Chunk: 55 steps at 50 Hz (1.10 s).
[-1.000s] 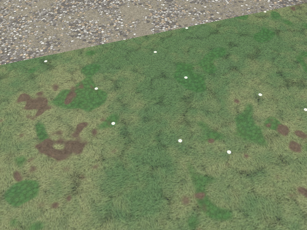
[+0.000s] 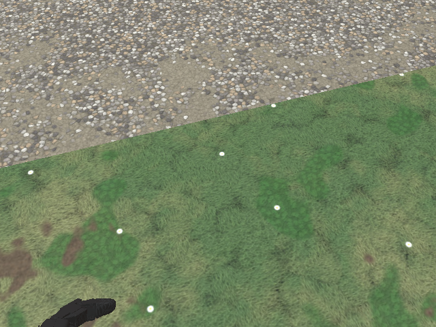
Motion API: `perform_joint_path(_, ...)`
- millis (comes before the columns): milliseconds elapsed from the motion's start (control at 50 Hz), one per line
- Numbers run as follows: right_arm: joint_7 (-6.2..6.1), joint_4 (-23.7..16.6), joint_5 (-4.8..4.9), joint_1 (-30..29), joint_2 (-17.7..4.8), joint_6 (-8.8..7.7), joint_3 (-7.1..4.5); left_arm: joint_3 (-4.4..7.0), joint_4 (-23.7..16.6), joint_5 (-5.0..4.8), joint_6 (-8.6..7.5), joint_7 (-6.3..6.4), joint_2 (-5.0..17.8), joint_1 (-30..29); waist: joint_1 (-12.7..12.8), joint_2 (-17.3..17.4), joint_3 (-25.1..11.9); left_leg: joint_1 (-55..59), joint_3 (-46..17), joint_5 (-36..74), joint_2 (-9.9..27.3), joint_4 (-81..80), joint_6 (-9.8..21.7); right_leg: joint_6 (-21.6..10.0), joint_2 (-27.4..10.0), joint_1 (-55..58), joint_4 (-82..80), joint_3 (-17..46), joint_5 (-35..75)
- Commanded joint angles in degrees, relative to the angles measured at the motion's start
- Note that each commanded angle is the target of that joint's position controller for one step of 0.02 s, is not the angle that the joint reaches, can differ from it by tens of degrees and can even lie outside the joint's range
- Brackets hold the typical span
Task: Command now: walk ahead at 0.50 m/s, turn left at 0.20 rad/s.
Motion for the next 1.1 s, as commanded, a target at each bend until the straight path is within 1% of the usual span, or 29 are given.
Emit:
perform_joint_path(20, 0.66, -4.0, 0.83, 1.9, -3.8, -2.94, 0.21, 3.79, 3.3, 0.62, 0.12, 1.22, 13.0, 26.9, 11.8, -13.2, -26.3, -39.3, -8.7, -6.0, -2.8, 43.3, 1.4, -15.0, -23.9, 54.7, -10.8, 42.7, -6.1)
perform_joint_path(40, 0.64, -5.4, 2.17, -2.7, -7.4, -3.28, -1.03, 2.88, 2.5, 0.35, 0.15, 1.52, 10.2, 21.5, 11.0, -10.3, -17.2, -44.0, -8.7, -2.8, 0.5, 46.3, 2.0, -12.0, -22.0, 47.2, -11.9, 33.7, -8.0)
perform_joint_path(80, -0.15, -6.8, 1.38, -8.3, -6.8, -2.46, -1.38, 1.55, 1.6, 0.59, -0.27, 1.32, 5.9, 13.3, 7.6, -4.0, -7.1, -40.6, -6.2, 6.0, 5.5, 41.1, 2.5, -8.4, -17.7, 29.3, -16.5, 20.8, -5.7)
perform_joint_path(120, -0.39, -6.4, 1.08, -5.7, -4.5, -0.54, -1.72, 1.13, 2.3, 1.34, -0.87, 1.03, 4.1, 10.8, 4.1, -5.7, -4.0, -34.6, -7.2, 9.9, 7.4, 37.3, 2.9, -6.5, -15.0, 20.5, -20.4, 13.7, -3.6)
perform_joint_path(160, -0.43, -6.8, 1.19, -5.6, -2.9, 0.64, -1.66, 1.54, 3.3, 1.34, -1.23, 1.3, 5.3, 11.5, 3.1, -4.8, -2.1, -35.2, -7.4, 12.6, 7.6, 35.1, 2.7, -6.4, -14.6, 18.0, -22.6, 8.7, 0.8)
perform_joint_path(220, -0.24, -8.5, 0.53, -9.2, -3.2, 1.16, -1.94, 2.02, 4.5, 1.71, -1.22, 2.29, 7.0, 13.3, 3.2, -3.2, -0.4, -39.9, -8.6, 20.5, 7.0, 29.1, 1.7, -6.1, -14.3, 19.5, -23.3, 2.9, 6.8)
perform_joint_path(300, 1.19, -10.8, 0.13, -15.5, -2.6, 0.91, -1.42, 2.1, 4.9, 1.38, -0.9, 3.12, 8.2, 14.6, 4.7, -2.9, 1.2, -38.4, -4.9, 30.4, 6.1, 16.5, 1.5, -4.2, -12.7, 20.9, -23.9, -4.0, 8.1)
perform_joint_path(420, 3.36, -16.4, 0.22, -25.4, -2.0, 1.16, -0.29, 3.04, 6.5, 0.02, 1.0, 3.53, 10.8, 20.4, 8.0, -2.4, 4.6, -41.4, 0.6, 23.7, 4.6, 6.6, 3.4, -3.5, -16.5, 33.1, -19.4, -7.9, 14.6)
perform_joint_path(480, 3.95, -17.5, 0.35, -21.4, -4.8, 1.42, -1.53, 3.73, 5.7, -0.85, 2.03, 3.81, 13.5, 18.4, 4.1, -5.7, 0.3, -30.7, 5.8, 14.2, -0.5, 5.6, 6.4, -1.8, -16.7, 35.0, -8.7, -10.2, 41.0)
perform_joint_path(500, 3.93, -16.3, 0.61, -15.0, -6.8, 1.44, -2.68, 3.84, 5.3, -1.02, 2.5, 3.92, 14.2, 17.3, 0.4, -6.2, -3.0, -22.5, 7.1, 13.5, -3.1, 3.6, 7.9, -0.9, -15.8, 34.2, 0.2, -11.1, 47.8)
perform_joint_path(520, 3.32, -13.8, 0.72, -5.4, -10.4, 1.42, -4.68, 3.59, 5.0, -1.14, 2.66, 3.96, 14.0, 16.7, -4.4, -4.8, -8.0, -7.7, 6.3, 18.0, -5.4, -1.2, 10.2, 1.1, -13.2, 28.3, 13.2, -12.2, 43.8)
perform_joint_path(540, 2.03, -12.2, 0.54, 1.7, -16.5, 1.78, -6.41, 2.48, 3.3, 0.82, 2.02, 3.88, 10.5, 17.3, -5.2, 5.2, -12.9, 9.6, -11.4, 21.5, 5.7, -1.3, 14.0, 4.0, -9.6, 10.9, 32.7, -12.0, 13.7)
perform_joint_path(560, 2.2, -14.1, 0.4, -1.6, -19.6, 1.05, -6.18, 0.54, -0.2, 0.86, -0.34, 3.08, 4.3, 20.0, 1.2, 15.3, -19.6, 23.7, -46.3, 11.8, 17.9, -12.5, 25.7, 6.9, 3.6, -10.8, 50.6, -1.2, -28.1)
perform_joint_path(580, 2.47, -14.5, -0.42, 0.8, -15.0, 0.7, -4.7, 1.38, -1.4, -1.59, -2.8, 2.07, 9.0, 13.4, -2.9, 8.0, -20.7, 24.8, -46.5, 11.3, 17.9, -16.9, 23.6, 5.3, 1.3, -17.3, 53.2, 8.3, -26.3)
perform_joint_path(600, 2.25, -14.4, -0.49, -1.1, -11.7, 0.14, -3.92, 1.35, -2.4, -2.75, -3.72, 1.72, 9.2, 10.4, -2.2, 6.4, -14.1, 19.6, -37.1, 15.0, 16.0, -15.9, 21.0, 3.8, -1.3, -20.3, 51.0, 7.6, -22.0)
perform_joint_path(620, 2.28, -15.3, -0.07, -5.6, -9.5, -0.3, -3.25, 1.36, -1.6, -1.64, -3.89, 2.13, 8.9, 10.4, 0.7, 0.8, -9.2, 10.0, -29.4, 20.8, 13.2, -15.7, 18.7, 3.4, -4.2, -17.3, 45.4, 7.6, -17.7)
perform_joint_path(640, 2.13, -16.2, -0.11, -9.2, -7.5, -0.53, -2.63, 2.04, -1.3, -0.1, -3.38, 2.59, 9.9, 10.3, 2.8, 0.4, -7.1, 2.3, -24.5, 25.7, 11.1, -16.2, 17.2, 3.6, -5.9, -12.7, 40.3, 7.5, -15.5)
perform_joint_path(660, 1.88, -17.1, -0.48, -10.8, -6.5, -0.63, -2.14, 2.4, -1.3, 0.19, -2.45, 2.53, 10.1, 11.3, 4.5, 0.7, -6.1, -2.5, -22.3, 28.2, 9.7, -17.5, 16.8, 4.0, -6.8, -9.2, 38.1, 7.7, -14.1)
perform_joint_path(720, 0.89, -17.4, -0.18, -9.2, -8.9, -1.0, -2.6, 2.18, -3.0, 1.02, -0.63, 2.71, 8.3, 10.0, 5.5, 0.8, -4.3, -8.4, -19.2, 33.4, 8.2, -19.6, 16.9, 6.3, -6.1, -7.9, 29.6, 6.3, -10.4)
perform_joint_path(760, 0.13, -17.3, -0.01, -7.5, -10.3, -0.89, -2.99, 1.67, -4.7, 1.38, -0.41, 2.8, 7.3, 5.4, 4.2, 1.5, -2.9, -10.4, -16.7, 33.8, 6.4, -19.8, 15.8, 7.5, -4.8, -8.4, 20.9, 5.6, -3.5)
perform_joint_path(820, -0.24, -17.1, 0.3, -5.2, -10.1, -0.39, -3.02, 0.87, -6.5, 0.95, -0.73, 2.11, 5.9, -0.4, 1.8, 4.1, -2.1, -12.4, -14.4, 29.4, 3.5, -18.6, 13.0, 7.4, -1.7, -4.3, 7.5, 5.0, 7.2)
perform_joint_path(920, -0.32, -16.5, 0.65, -1.3, -9.6, 0.33, -2.93, 1.15, -9.3, -0.09, -1.69, 0.78, 8.2, -4.9, -0.1, 5.7, -1.7, -7.1, -21.2, 22.8, 6.0, -13.2, 11.7, 6.0, 0.7, -1.6, -1.7, 6.5, 6.9)
perform_joint_path(980, -0.72, -17.4, 0.4, -2.6, -9.6, 0.88, -2.98, 2.05, -8.5, -0.11, -2.77, 0.42, 10.1, 0.7, 3.6, 8.1, -3.2, -5.0, -24.6, 26.7, 6.0, -6.9, 10.1, 3.5, 1.8, 6.3, -5.3, 5.6, 1.4)
perform_joint_path(1000, -0.68, -18.5, 0.22, -4.2, -8.2, 0.87, -2.47, 2.92, -7.4, 0.87, -3.09, 0.77, 12.0, 6.5, 6.6, 7.7, -6.6, -6.9, -22.6, 32.7, 2.4, 0.9, 7.8, 1.6, 0.2, 15.6, -6.1, 6.3, 3.8)
perform_joint_path(1020, -0.69, -20.7, -0.75, -5.5, -5.7, 0.74, -1.5, 3.88, -6.8, 2.28, -3.16, 1.22, 15.8, 15.4, 10.4, 2.2, -15.0, -14.7, -17.6, 26.1, -1.7, 17.3, 4.8, -2.3, -9.7, 31.2, -3.0, 14.6, 12.1)
perform_joint_path(1040, -0.79, -21.9, 0.53, 4.7, -2.8, 0.38, -0.7, 4.46, -5.5, 3.17, -2.29, 1.11, 18.9, 19.2, 5.8, -18.4, -23.6, -34.1, -11.9, -8.9, -9.4, 36.0, 0.5, -13.2, -24.1, 49.8, -5.5, 39.3, 17.2)
perform_joint_path(1060, -0.85, -20.3, 0.73, 5.9, -9.2, 0.49, -1.64, 3.34, -6.8, 1.36, -1.66, 1.03, 13.7, 18.1, 6.3, -14.6, -22.9, -39.6, -13.7, -10.8, -4.9, 44.6, -0.9, -13.5, -25.7, 48.7, -6.6, 43.9, 13.9)
perform_joint_path(1080, -0.89, -21.0, 0.57, 0.0, -12.1, 1.2, -2.58, 2.19, -8.1, 1.04, -0.89, 1.52, 9.8, 15.2, 7.8, -8.8, -15.6, -41.6, -12.2, -6.8, -3.2, 47.4, -2.2, -11.3, -23.1, 41.9, -6.3, 33.3, 18.1)
perform_joint_path(1100, -1.06, -21.9, 0.11, -3.8, -12.2, 1.93, -2.8, 1.53, -8.4, 1.38, -0.09, 1.76, 8.6, 12.5, 7.0, -4.1, -11.5, -40.4, -9.8, -3.6, -1.2, 46.6, -3.0, -9.6, -20.3, 34.4, -6.4, 24.8, 24.6)
Keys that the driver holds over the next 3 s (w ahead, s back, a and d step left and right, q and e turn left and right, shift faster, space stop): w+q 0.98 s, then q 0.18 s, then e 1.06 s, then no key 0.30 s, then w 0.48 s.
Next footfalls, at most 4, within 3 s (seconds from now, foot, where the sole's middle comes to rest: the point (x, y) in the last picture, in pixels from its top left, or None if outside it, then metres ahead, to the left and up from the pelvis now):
0.52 left None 0.41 0.17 -0.76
1.02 right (178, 235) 0.75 0.11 -0.76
1.40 left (101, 271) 0.65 0.36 -0.76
1.74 right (178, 232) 0.77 0.12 -0.76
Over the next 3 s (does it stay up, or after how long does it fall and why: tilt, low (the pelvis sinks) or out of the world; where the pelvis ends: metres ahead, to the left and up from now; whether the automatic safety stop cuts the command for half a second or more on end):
stays up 0.77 0.23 0.01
